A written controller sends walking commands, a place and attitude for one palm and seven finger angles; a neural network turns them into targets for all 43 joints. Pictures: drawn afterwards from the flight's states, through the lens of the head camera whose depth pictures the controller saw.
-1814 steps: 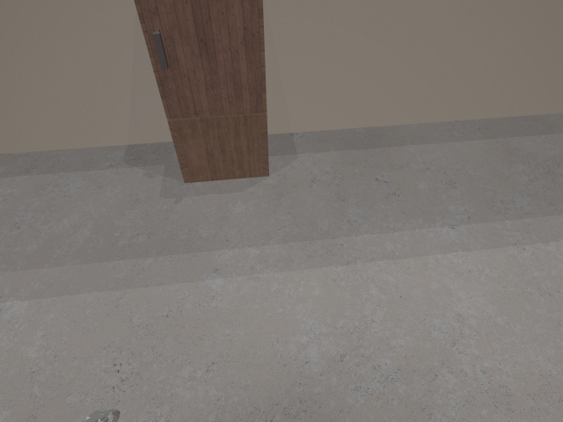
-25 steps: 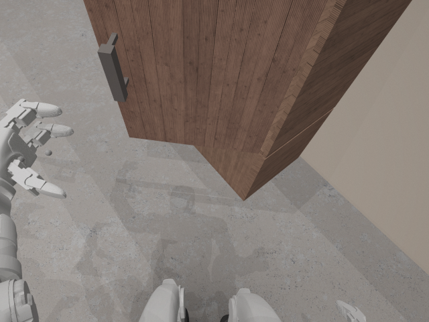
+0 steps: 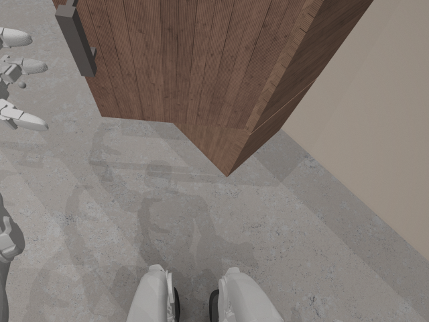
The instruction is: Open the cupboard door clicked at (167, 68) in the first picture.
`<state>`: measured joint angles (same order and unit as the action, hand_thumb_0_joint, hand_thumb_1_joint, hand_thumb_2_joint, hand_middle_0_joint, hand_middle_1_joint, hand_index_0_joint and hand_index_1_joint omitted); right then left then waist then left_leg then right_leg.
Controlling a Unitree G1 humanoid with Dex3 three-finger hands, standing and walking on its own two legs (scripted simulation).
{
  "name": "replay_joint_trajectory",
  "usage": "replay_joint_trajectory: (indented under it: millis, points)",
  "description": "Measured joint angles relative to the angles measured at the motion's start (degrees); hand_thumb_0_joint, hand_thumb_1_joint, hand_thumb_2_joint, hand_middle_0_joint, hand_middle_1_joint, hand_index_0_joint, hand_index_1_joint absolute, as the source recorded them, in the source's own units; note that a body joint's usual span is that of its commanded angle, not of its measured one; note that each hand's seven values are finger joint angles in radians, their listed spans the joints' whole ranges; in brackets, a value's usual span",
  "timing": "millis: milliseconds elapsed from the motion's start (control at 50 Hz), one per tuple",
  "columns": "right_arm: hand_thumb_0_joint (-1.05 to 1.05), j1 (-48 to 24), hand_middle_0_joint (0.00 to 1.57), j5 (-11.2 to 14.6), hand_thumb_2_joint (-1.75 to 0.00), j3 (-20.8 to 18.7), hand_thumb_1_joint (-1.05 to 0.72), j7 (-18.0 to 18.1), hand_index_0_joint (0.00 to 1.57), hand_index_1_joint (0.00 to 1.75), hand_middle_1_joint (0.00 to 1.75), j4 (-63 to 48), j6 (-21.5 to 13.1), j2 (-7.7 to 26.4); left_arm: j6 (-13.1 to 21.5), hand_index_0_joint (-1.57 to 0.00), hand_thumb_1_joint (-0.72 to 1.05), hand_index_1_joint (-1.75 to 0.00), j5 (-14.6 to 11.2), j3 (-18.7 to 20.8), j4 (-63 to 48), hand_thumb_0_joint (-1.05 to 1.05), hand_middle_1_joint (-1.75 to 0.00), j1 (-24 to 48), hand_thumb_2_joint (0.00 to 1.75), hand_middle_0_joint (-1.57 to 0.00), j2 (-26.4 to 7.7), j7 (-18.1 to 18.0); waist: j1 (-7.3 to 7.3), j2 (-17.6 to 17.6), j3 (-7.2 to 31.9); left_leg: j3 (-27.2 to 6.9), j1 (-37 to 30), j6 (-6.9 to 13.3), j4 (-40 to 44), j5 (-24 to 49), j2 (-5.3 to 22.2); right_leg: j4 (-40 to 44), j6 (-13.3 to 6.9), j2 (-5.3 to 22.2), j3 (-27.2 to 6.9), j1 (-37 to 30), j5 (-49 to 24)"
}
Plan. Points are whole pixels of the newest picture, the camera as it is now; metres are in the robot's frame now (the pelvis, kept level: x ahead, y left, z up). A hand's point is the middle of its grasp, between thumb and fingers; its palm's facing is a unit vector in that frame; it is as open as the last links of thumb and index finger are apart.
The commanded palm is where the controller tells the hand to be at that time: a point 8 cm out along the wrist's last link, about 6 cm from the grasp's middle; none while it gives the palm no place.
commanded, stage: move the hooked fingers beside the handle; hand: left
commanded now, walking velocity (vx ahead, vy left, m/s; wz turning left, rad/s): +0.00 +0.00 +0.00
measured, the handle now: (81, 36) +0.61 +0.22 +0.07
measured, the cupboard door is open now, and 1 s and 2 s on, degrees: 45 45 45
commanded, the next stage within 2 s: none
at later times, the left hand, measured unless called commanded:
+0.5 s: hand (43, 41) +0.59 +0.28 +0.07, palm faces -0.03 -1.00 -0.01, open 14.0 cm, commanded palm +0.61 +0.30 +0.06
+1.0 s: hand (29, 40) +0.58 +0.30 +0.08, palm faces -0.05 -1.00 +0.01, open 14.0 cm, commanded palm +0.59 +0.30 +0.06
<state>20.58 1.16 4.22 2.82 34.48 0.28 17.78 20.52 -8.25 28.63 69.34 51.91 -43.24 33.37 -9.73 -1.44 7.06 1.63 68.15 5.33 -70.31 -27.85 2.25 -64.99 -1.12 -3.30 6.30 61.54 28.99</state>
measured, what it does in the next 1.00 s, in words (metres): stands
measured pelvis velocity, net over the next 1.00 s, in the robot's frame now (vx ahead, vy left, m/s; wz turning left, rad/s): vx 0.02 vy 0.00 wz -0.03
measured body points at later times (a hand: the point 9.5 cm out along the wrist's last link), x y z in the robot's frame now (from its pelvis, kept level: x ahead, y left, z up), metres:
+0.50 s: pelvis +0.01 +0.00 -0.02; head +0.22 +0.05 +0.37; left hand +0.58 +0.33 +0.08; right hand -0.03 -0.27 -0.09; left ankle +0.04 +0.06 -0.63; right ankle +0.01 -0.12 -0.63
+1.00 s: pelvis +0.02 +0.00 -0.01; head +0.22 +0.07 +0.39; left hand +0.58 +0.35 +0.08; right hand -0.01 -0.26 -0.07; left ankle +0.04 +0.06 -0.63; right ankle +0.01 -0.12 -0.63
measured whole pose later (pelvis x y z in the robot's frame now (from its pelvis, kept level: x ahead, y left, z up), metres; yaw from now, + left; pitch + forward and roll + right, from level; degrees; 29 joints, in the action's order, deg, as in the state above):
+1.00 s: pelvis +0.02 +0.00 -0.01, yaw -2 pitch +32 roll -10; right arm 24.5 -1.0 6.8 2.2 32.8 4.8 17.0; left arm 12.6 -1.4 27.2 74.9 68.0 -55.2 31.9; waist -15.6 -2.7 6.5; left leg -1.5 74.6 5.1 -72.4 -30.1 3.5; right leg -63.0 -1.1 -5.3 8.6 65.7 29.5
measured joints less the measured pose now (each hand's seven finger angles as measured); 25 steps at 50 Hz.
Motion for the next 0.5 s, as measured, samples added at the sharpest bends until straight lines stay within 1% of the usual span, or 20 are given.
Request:
replay_joint_trajectory:
  millis: [100,260,400,500]
  points:
    - [0.01,0.98,0.20,-0.27,-0.90,0.46,-0.91,-0.05,0.21,0.30,0.30,0.02,1.05,0.01,-0.14,-0.30,-0.50,-1.20,1.49,0.87,1.54,-0.01,-1.20,3.46,0.30,-0.30,-3.27,-0.79,-1.45,-0.29,-0.34,-0.39,2.04,-0.13,-1.12,-0.40,0.48,-0.55,-0.10,-0.48,0.34,1.80,0.08]
    - [0.00,1.99,0.20,-0.59,-0.90,1.72,-0.91,0.48,0.21,0.30,0.30,0.09,2.15,0.26,-2.61,-0.30,-0.50,-1.20,3.90,-1.01,5.62,-0.01,-1.20,11.52,0.30,-0.30,-7.93,-1.33,-3.46,-0.76,-1.11,-1.27,5.65,-0.25,-2.55,-0.66,0.67,-1.35,-0.23,-0.72,1.19,4.90,0.24]
    - [0.00,1.93,0.20,-1.28,-0.90,2.98,-0.91,0.94,0.21,0.30,0.30,-0.81,2.65,0.34,-4.01,-0.30,-0.50,-1.20,6.50,-0.58,7.77,-0.01,-1.20,17.66,0.30,-0.30,-11.88,-2.21,-5.88,-1.15,-1.65,-1.84,9.03,-0.29,-4.51,-1.46,1.19,-2.68,-0.35,-1.25,1.70,7.97,0.76]
    - [0.00,1.84,0.20,-1.61,-0.90,4.14,-0.91,1.11,0.21,0.30,0.30,-1.58,3.22,0.23,-5.46,-0.30,-0.50,-1.20,8.53,-0.85,9.47,-0.01,-1.20,21.77,0.30,-0.30,-15.45,-2.62,-7.48,-1.56,-2.30,-2.23,11.26,-0.24,-6.14,-2.29,1.63,-3.76,-0.36,-1.69,2.04,9.96,1.29]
